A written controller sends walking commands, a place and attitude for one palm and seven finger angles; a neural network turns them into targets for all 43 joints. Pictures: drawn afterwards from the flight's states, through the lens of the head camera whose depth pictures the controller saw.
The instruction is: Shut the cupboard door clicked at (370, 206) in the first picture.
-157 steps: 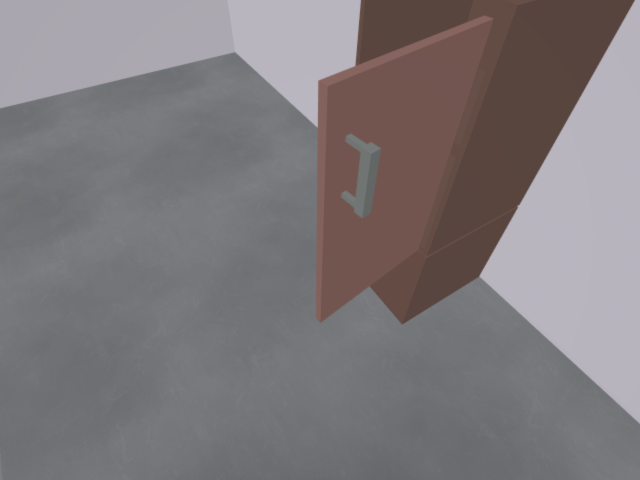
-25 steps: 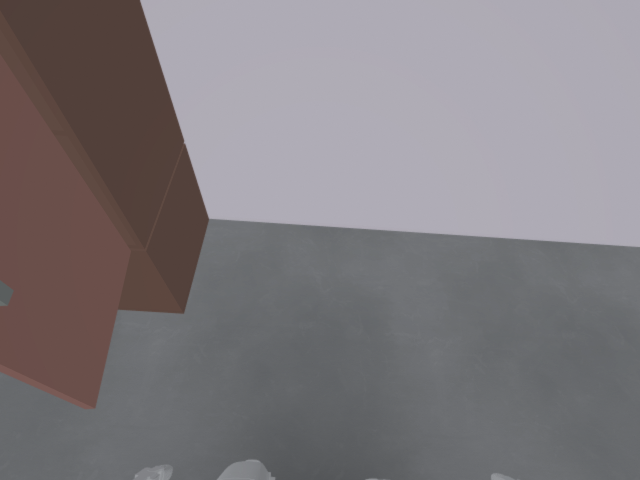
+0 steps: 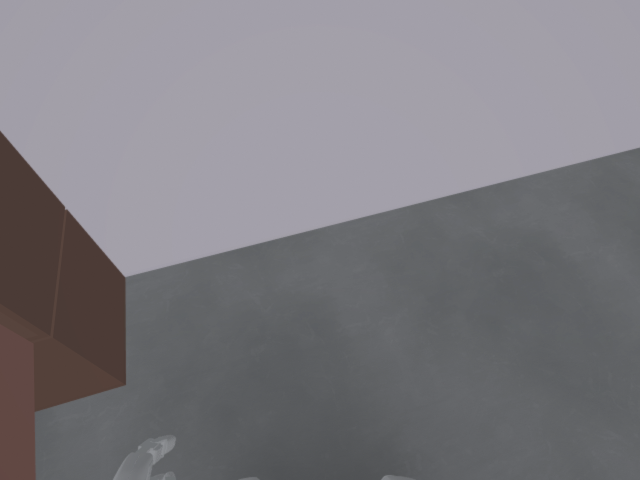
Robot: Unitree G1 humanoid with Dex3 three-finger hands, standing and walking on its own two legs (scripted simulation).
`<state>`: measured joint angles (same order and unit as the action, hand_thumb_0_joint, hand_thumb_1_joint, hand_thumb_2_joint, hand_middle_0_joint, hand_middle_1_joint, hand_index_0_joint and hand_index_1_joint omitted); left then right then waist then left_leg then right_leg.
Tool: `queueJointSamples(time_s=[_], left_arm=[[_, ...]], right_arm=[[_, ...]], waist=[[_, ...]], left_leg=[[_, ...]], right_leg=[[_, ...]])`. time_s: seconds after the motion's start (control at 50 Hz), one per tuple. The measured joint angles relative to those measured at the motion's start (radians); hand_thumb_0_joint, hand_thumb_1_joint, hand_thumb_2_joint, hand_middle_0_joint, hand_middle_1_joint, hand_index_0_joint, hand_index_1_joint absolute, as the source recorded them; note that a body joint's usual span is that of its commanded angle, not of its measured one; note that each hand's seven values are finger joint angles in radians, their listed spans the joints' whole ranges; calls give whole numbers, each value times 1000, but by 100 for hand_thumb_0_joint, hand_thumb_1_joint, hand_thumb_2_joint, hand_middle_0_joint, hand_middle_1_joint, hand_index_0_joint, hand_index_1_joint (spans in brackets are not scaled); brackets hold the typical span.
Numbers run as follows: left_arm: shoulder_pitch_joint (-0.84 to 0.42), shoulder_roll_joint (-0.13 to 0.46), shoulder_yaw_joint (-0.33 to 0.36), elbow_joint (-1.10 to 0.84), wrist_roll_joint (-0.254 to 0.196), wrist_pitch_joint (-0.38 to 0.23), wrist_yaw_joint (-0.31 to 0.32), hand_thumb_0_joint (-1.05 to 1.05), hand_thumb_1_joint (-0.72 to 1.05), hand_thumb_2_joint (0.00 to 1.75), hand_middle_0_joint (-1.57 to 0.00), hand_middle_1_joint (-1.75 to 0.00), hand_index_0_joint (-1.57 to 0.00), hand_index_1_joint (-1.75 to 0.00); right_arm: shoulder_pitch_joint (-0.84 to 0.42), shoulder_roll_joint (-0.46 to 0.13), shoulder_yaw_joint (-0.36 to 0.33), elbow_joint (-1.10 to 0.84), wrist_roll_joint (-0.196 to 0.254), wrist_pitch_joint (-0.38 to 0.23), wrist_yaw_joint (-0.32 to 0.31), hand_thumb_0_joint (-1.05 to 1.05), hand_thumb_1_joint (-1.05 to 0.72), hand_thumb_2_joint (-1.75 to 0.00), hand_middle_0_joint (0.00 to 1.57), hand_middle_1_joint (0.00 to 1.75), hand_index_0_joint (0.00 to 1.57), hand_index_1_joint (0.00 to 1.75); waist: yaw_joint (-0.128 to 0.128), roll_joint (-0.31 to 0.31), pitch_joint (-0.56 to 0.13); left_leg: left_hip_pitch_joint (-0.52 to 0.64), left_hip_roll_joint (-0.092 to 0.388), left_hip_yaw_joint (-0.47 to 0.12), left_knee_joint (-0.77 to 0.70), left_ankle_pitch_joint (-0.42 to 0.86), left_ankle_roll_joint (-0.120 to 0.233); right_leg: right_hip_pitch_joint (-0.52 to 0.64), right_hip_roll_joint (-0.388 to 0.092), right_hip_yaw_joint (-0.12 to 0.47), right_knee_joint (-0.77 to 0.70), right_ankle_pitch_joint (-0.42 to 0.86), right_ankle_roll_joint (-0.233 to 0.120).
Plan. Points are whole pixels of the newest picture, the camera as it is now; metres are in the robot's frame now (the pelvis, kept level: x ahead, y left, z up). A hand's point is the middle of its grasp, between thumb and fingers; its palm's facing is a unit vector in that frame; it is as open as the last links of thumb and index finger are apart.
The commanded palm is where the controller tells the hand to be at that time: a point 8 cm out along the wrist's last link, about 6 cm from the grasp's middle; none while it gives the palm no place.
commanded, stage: walk around to get in front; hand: left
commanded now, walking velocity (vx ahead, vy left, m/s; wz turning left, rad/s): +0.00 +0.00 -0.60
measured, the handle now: out of the picture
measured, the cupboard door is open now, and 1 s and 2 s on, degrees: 98 98 98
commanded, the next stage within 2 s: none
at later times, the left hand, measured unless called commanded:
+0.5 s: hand (190, 460) +0.16 +0.20 -0.16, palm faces -0.23 -0.96 -0.19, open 7.4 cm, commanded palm none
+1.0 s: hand (278, 411) +0.22 +0.08 -0.14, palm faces -0.55 -0.80 -0.24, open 7.4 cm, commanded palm none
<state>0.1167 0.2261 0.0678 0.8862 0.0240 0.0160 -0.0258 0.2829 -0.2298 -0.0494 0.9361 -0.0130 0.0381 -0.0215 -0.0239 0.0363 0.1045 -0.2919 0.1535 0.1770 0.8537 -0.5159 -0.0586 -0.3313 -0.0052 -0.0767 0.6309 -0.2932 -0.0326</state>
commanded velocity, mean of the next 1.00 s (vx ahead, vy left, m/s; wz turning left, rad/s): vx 0.00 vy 0.00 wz -0.60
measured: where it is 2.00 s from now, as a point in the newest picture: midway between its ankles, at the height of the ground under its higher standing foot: (431, 461)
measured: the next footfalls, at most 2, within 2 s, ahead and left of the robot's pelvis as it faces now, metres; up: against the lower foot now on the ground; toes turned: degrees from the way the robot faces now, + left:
left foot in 0.36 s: +0.09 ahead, +0.13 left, +0.00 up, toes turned -10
right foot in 0.74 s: +0.04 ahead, -0.14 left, +0.00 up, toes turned -32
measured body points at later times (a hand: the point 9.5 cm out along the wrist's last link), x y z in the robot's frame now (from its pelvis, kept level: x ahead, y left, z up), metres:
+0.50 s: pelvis +0.04 +0.02 +0.02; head +0.10 +0.04 +0.46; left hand +0.17 +0.25 -0.14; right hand +0.05 -0.24 -0.11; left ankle +0.05 +0.14 -0.72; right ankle -0.03 -0.10 -0.64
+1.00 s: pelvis +0.04 -0.04 +0.02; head +0.08 -0.08 +0.46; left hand +0.25 +0.12 -0.12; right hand -0.04 -0.30 -0.13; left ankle +0.13 +0.11 -0.65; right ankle +0.01 -0.12 -0.72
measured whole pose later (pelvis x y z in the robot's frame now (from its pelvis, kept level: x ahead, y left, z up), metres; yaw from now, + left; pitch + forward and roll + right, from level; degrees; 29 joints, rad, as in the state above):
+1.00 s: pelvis +0.04 -0.04 +0.02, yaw -35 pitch +2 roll +2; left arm 0.18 0.21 0.05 0.91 0.02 0.02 -0.01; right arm 0.18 -0.24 -0.06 0.90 -0.01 0.05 -0.01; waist -0.01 0.00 0.09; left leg -0.48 0.07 0.01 1.00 -0.38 -0.08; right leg -0.29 0.04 0.04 0.49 -0.23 -0.05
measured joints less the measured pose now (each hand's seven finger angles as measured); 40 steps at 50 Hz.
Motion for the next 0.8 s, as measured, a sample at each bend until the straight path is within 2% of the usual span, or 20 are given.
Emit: queueJointSamples(time_s=[0.02, 0.06, 0.12, 0.22, 0.3, 0.34, 0.36, 0.38, 0.42, 0.44, 0.48, 0.54, 0.58, 0.66, 0.7, 0.72, 0.74, 0.76, 0.8], left_arm=[[0, -7, -4, -1, -3, -4, 8, 1, 91, 90, -19, -29, -20, -30], [8, -14, -6, -4, -4, 0, 20, 1, 91, 90, -20, -29, -20, -30], [26, -14, -7, 5, -2, 9, 28, 1, 90, 90, -20, -29, -20, -30], [54, -17, -12, 24, 1, 10, 22, 1, 90, 90, -20, -29, -20, -30], [72, -17, -8, 31, 2, 13, 17, 1, 90, 90, -20, -30, -20, -30], [79, -12, -3, 35, -1, 19, 18, 1, 90, 90, -20, -30, -20, -30], [86, -11, -1, 35, -5, 24, 19, 1, 90, 90, -20, -30, -20, -30], [84, -5, 2, 39, -10, 29, 18, 1, 90, 90, -20, -30, -20, -30], [76, 12, 10, 44, -9, 41, 16, 1, 90, 90, -20, -30, -20, -30], [75, 20, 15, 44, -4, 43, 13, 1, 90, 90, -20, -29, -20, -30], [67, 30, 23, 43, 1, 43, 6, 1, 90, 90, -20, -29, -20, -30], [59, 37, 27, 31, 0, 44, -3, 1, 91, 90, -20, -29, -20, -30], [53, 37, 26, 26, 0, 46, -7, 1, 91, 90, -19, -29, -20, -30], [36, 29, 20, 20, 0, 47, -13, 1, 91, 90, -19, -29, -20, -30], [28, 23, 15, 15, 0, 41, -15, 1, 91, 90, -19, -29, -20, -30], [25, 20, 13, 10, 1, 35, -16, 1, 91, 90, -19, -29, -20, -30], [26, 22, 9, 3, 2, 24, -17, 1, 91, 90, -19, -29, -20, -30], [20, 16, 9, 2, 3, 10, -11, 1, 91, 90, -19, -29, -20, -30], [11, -1, 1, 3, -4, -7, 5, 1, 91, 90, -19, -29, -20, -30]], right_arm=[[-13, -9, -3, 5, 2, 14, -2, 0, -90, -90, 20, 30, 21, 30], [-39, -15, -9, 9, 2, 29, 0, 0, -90, -90, 20, 30, 20, 30], [-72, -11, -11, -7, -1, 27, 8, 0, -90, -90, 20, 30, 20, 30], [-111, -4, -11, -35, 1, 9, 7, 0, -90, -90, 20, 30, 20, 30], [-133, 4, -7, -45, 8, -4, 0, 0, -90, -90, 20, 30, 20, 30], [-134, 10, -1, -50, 11, -16, -4, 0, -90, -90, 20, 30, 20, 30], [-127, 8, 4, -56, 11, -26, -5, 0, -90, -90, 20, 30, 20, 30], [-123, 13, 6, -55, 6, -36, -8, 0, -90, -90, 20, 30, 20, 30], [-114, 30, 18, -56, -6, -38, -11, 0, -90, -90, 20, 30, 20, 30], [-105, 39, 25, -57, -12, -39, -13, 0, -90, -90, 20, 30, 20, 30], [-84, 50, 33, -60, -16, -41, -17, 0, -90, -90, 20, 30, 21, 30], [-61, 58, 37, -60, -17, -41, -19, 0, -90, -90, 20, 30, 21, 30], [-47, 59, 36, -56, -16, -41, -17, 0, -90, -90, 20, 30, 21, 30], [-24, 48, 25, -45, -18, -38, -10, 0, -90, -90, 20, 30, 21, 30], [-12, 35, 18, -38, -18, -33, -5, 0, -90, -90, 20, 30, 21, 30], [-3, 27, 13, -35, -16, -30, -3, 0, -90, -90, 20, 30, 21, 30], [10, 21, 9, -33, -11, -26, 0, 0, -90, -90, 20, 30, 21, 30], [7, 8, 4, -24, -5, -17, 2, 0, -90, -90, 20, 30, 21, 30], [-17, -15, -4, -7, 1, 12, -2, 0, -90, -90, 20, 30, 21, 30]], waist=[[-1, 7, 7], [2, 5, 10], [5, -19, 6], [14, -47, -2], [30, -62, -10], [33, -71, -17], [32, -64, -28], [30, -71, -32], [36, -90, -27], [39, -95, -27], [41, -93, -25], [42, -80, -20], [38, -69, -18], [20, -44, -12], [10, -28, -10], [6, -19, -11], [4, -19, -17], [8, -8, -14], [3, 14, 4]], left_leg=[[-44, -18, -47, 102, -21, -1], [-117, -44, -98, 231, 7, -6], [-180, -62, -137, 259, 87, -13], [-170, -84, -171, 101, 109, -21], [-111, -111, -172, -65, 101, -15], [-55, -125, -165, -193, 158, -9], [-19, -119, -166, -280, 199, 2], [-16, -119, -161, -294, 212, 21], [-6, -112, -135, -278, 200, 51], [8, -103, -123, -288, 198, 57], [38, -84, -105, -324, 207, 56], [75, -57, -71, -367, 220, 48], [94, -41, -45, -379, 218, 41], [114, -13, 12, -355, 187, 22], [115, 5, 39, -317, 159, 8], [110, 15, 49, -285, 138, -2], [93, 20, 57, -232, 114, -9], [57, 25, 36, -133, 63, -13], [-34, -8, -59, 92, -24, -14]], right_leg=[[2, 6, 7, 4, -12, -6], [13, 15, 28, -25, -7, -10], [29, 25, 67, -86, 32, -10], [40, 42, 124, -134, 60, -11], [31, 58, 165, -122, 52, 1], [18, 67, 184, -97, 37, 12], [4, 80, 188, -73, 24, 19], [-19, 83, 189, -21, -31, 25], [-81, 77, 162, 174, -175, 40], [-110, 71, 142, 272, -199, 49], [-152, 51, 104, 413, -200, 66], [-178, 15, 70, 477, -165, 82], [-172, -6, 54, 435, -145, 86], [-113, -30, 20, 238, -128, 76], [-68, -26, 1, 126, -107, 63], [-37, -21, -9, 54, -63, 54], [-1, -23, -11, -22, 9, 30], [-9, -13, -5, -13, 8, 2], [-17, 2, 6, 21, -18, -15]])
